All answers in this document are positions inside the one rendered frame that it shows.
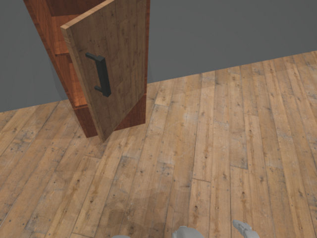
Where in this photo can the right robot thigh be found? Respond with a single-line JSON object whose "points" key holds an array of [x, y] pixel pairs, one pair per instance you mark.
{"points": [[187, 233]]}

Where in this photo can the handle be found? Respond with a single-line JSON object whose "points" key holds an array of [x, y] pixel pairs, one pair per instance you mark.
{"points": [[102, 73]]}

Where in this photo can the cupboard door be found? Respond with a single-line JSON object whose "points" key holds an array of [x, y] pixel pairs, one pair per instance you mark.
{"points": [[115, 30]]}

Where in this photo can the robot right hand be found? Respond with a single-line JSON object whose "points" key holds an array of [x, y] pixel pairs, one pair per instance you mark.
{"points": [[244, 229]]}

